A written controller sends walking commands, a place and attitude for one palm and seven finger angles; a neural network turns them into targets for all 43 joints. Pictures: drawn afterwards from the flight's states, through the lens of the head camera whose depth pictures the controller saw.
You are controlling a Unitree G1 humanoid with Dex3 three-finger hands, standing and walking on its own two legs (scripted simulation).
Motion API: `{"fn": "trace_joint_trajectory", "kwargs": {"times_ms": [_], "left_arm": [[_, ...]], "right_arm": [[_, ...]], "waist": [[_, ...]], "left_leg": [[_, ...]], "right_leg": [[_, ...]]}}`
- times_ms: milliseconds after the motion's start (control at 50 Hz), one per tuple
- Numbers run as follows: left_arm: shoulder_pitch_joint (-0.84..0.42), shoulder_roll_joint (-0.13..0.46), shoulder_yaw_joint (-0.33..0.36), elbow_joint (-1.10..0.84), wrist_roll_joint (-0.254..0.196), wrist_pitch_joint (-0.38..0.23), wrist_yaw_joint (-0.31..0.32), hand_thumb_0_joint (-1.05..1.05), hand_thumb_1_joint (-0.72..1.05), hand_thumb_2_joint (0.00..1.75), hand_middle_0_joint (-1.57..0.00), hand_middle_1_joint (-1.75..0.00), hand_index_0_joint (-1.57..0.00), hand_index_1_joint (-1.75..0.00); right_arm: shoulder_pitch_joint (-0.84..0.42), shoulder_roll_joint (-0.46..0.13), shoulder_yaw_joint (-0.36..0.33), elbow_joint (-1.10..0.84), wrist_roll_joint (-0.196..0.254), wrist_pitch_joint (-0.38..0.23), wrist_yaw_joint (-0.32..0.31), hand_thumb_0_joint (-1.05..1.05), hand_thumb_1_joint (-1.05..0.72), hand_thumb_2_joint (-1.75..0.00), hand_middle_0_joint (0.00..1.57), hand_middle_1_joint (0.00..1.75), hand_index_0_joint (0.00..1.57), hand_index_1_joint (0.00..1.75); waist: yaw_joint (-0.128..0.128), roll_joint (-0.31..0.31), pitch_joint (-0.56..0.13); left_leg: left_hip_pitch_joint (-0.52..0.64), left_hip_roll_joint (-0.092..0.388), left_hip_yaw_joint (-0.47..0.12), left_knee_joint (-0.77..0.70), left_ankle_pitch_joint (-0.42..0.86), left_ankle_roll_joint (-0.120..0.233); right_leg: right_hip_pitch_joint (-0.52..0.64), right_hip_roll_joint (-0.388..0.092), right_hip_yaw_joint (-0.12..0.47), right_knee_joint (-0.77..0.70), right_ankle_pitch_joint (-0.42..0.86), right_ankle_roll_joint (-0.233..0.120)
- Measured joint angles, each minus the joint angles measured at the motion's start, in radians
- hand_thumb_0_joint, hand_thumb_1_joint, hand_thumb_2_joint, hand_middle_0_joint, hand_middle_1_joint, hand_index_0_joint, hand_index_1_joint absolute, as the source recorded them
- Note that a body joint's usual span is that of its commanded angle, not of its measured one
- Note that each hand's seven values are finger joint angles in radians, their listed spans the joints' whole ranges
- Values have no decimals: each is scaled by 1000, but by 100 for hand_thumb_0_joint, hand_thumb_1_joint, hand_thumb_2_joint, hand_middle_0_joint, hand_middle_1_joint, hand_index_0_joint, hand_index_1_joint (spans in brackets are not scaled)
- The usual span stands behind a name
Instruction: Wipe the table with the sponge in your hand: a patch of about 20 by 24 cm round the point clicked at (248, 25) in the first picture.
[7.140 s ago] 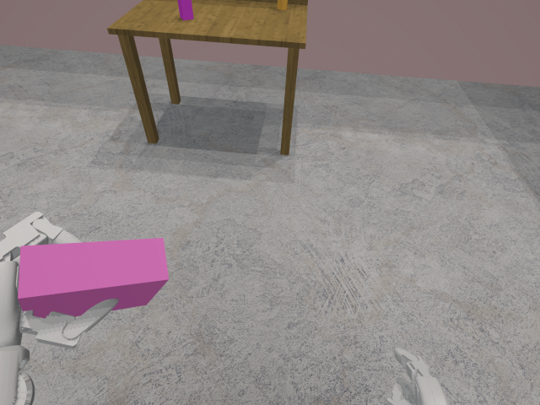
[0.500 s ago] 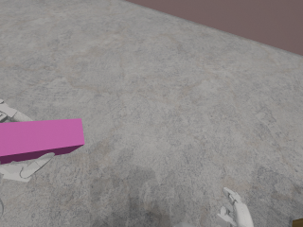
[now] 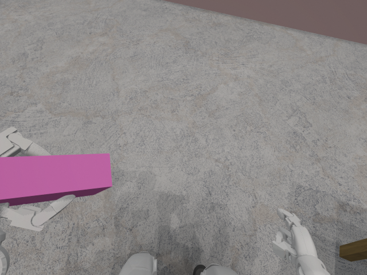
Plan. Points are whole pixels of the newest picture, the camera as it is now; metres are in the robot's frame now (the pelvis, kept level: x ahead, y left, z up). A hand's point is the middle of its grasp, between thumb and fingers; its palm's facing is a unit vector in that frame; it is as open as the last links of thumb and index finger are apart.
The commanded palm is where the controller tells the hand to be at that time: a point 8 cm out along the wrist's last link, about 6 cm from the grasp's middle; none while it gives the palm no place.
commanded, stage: turn to face it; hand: left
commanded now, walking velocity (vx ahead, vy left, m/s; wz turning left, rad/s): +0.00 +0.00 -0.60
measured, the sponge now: (72, 179) +0.24 +0.19 +0.15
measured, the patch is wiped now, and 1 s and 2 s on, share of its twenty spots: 0.00 0.00 0.00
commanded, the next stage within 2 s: none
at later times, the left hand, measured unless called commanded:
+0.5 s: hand (124, 161) +0.26 +0.11 +0.17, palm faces +0.06 -0.84 -0.54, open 9.2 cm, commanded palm +0.21 +0.19 +0.18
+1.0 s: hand (186, 220) +0.18 +0.01 +0.19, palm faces -0.09 -0.89 -0.45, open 9.2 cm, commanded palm +0.16 +0.08 +0.18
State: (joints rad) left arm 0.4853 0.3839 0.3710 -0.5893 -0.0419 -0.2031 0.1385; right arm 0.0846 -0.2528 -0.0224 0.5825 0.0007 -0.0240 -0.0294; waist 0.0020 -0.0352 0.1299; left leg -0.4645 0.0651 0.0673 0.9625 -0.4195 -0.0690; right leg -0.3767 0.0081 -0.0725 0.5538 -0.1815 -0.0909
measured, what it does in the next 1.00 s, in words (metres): walks backwards, turning right: left foot, then right foot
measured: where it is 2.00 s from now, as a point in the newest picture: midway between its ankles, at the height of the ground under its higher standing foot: outside the picture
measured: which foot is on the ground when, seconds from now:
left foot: up 0.00-0.12, down 0.14-0.50, up 0.52-1.00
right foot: down 0.00-0.16, up 0.18-0.46, down 0.48-1.00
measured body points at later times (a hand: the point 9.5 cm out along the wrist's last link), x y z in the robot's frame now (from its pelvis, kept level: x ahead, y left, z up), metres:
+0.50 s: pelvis -0.03 -0.03 -0.01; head +0.02 -0.07 +0.43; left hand +0.25 +0.15 +0.20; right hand +0.06 -0.25 -0.12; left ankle +0.02 +0.15 -0.73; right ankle -0.04 -0.11 -0.73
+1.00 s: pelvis -0.13 -0.06 +0.01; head -0.12 -0.11 +0.46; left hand +0.18 +0.06 +0.21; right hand -0.11 -0.37 -0.10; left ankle -0.07 +0.12 -0.67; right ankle -0.04 -0.11 -0.73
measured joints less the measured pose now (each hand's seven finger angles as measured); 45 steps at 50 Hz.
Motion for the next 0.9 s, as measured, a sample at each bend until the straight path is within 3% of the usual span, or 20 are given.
{"fn": "trace_joint_trajectory", "kwargs": {"times_ms": [80,140,180,220,280,360,460,480,500,520,560,600,660,740,840,900], "left_arm": [[32,51,41,-84,-7,-24,9,-1,-41,100,-84,-135,-84,-135],[34,69,69,-88,-9,-29,13,-1,-41,100,-84,-135,-84,-135],[14,71,80,-49,-5,-26,11,-1,-41,100,-84,-135,-84,-135],[4,54,83,13,7,-25,8,-1,-41,100,-84,-135,-84,-135],[-21,8,50,76,18,9,4,-1,-41,100,-84,-135,-84,-135],[-57,-41,-16,72,25,41,0,-1,-41,100,-84,-135,-84,-135],[-63,18,-17,33,21,35,-9,-1,-41,100,-84,-135,-84,-135],[-60,34,-7,25,20,32,-10,-1,-41,100,-84,-135,-84,-135],[-64,36,-4,22,22,29,-12,-1,-41,100,-84,-135,-84,-135],[-65,40,-2,16,21,26,-13,-1,-41,100,-84,-135,-84,-135],[-48,49,12,-5,7,24,-15,-1,-41,100,-84,-135,-84,-135],[3,60,44,-28,-8,19,-14,-1,-41,100,-84,-135,-84,-135],[82,71,86,-31,-22,8,-9,-1,-41,100,-84,-135,-84,-135],[109,68,95,22,-30,8,-2,-1,-41,100,-84,-135,-83,-135],[61,12,43,88,-31,27,7,-1,-41,100,-84,-135,-83,-135],[28,-23,3,100,-28,33,12,-1,-41,100,-84,-135,-83,-135]], "right_arm": [[29,-16,-15,-25,2,5,5,1,-91,-90,19,30,19,30],[54,-18,-19,-37,9,17,4,1,-91,-90,19,30,19,30],[69,7,-16,-39,12,28,-2,1,-91,-90,19,30,19,30],[86,32,-6,-41,8,30,-3,1,-91,-90,19,30,19,30],[114,65,15,-41,12,27,11,1,-91,-90,19,30,19,30],[136,102,51,-46,14,9,35,1,-90,-90,20,30,20,30],[135,134,79,-64,12,-13,49,1,-90,-90,20,30,20,30],[134,132,78,-69,14,-16,53,1,-90,-90,20,30,20,30],[124,119,71,-69,17,-16,55,1,-90,-90,20,30,20,30],[111,105,64,-62,18,-11,53,1,-90,-90,20,30,20,30],[81,77,49,-39,22,8,48,1,-90,-90,20,30,20,30],[54,51,31,-28,23,34,41,1,-90,-90,20,30,20,30],[29,16,0,-22,17,69,32,1,-91,-90,20,30,20,30],[22,-18,-34,-13,17,97,21,1,-91,-90,19,30,19,30],[39,-43,-46,-7,18,109,17,1,-91,-90,19,30,19,30],[49,-41,-40,-6,17,113,17,1,-91,-90,19,30,19,30]], "waist": [[0,-24,-31],[-3,-23,-58],[10,-47,-61],[19,-28,-69],[33,19,-69],[43,55,-44],[28,66,1],[23,74,9],[8,104,31],[-6,117,51],[-22,103,71],[-29,82,77],[-41,73,64],[-37,73,28],[-4,66,-25],[17,51,-56]], "left_leg": [[76,-11,-1,-213,24,1],[166,-12,18,-389,130,17],[187,-19,56,-389,136,40],[203,7,80,-380,114,47],[233,56,104,-393,111,38],[251,109,144,-403,121,17],[222,174,189,-355,118,-29],[206,193,191,-324,107,-42],[184,223,172,-279,100,-36],[149,220,131,-200,38,-29],[63,146,42,15,-79,-27],[-1,81,-1,178,-92,-31],[-69,31,-31,307,-30,-40],[-103,4,-51,334,38,-43],[-73,-16,-77,261,56,-30],[-30,-30,-86,180,46,-21]], "right_leg": [[-27,25,39,4,7,6],[-51,42,64,46,-9,22],[-75,33,90,132,-113,56],[-119,32,65,320,-236,93],[-131,5,19,454,-240,125],[-76,-39,-15,365,-205,148],[35,-44,-56,144,-179,153],[58,-32,-65,94,-135,132],[62,-6,-80,88,-122,87],[57,5,-85,98,-124,47],[34,2,-66,111,-125,1],[21,6,-29,91,-102,-16],[19,27,10,34,-50,-28],[26,56,43,-29,5,-42],[28,88,79,-88,63,-55],[26,103,102,-132,102,-41]]}}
